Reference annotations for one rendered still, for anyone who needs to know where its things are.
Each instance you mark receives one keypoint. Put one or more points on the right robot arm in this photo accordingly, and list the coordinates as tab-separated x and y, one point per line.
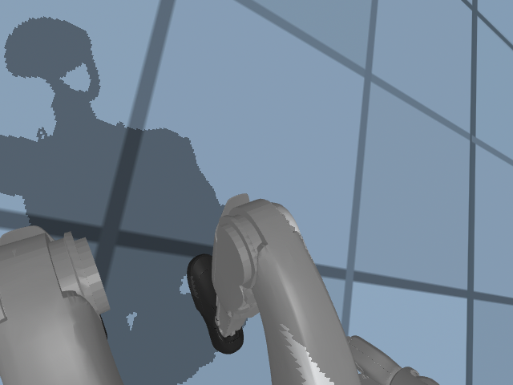
409	376

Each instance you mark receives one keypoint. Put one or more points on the right robot hand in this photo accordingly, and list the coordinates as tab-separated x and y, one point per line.
375	366

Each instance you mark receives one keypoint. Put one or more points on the right robot foot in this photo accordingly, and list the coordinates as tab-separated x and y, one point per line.
199	276

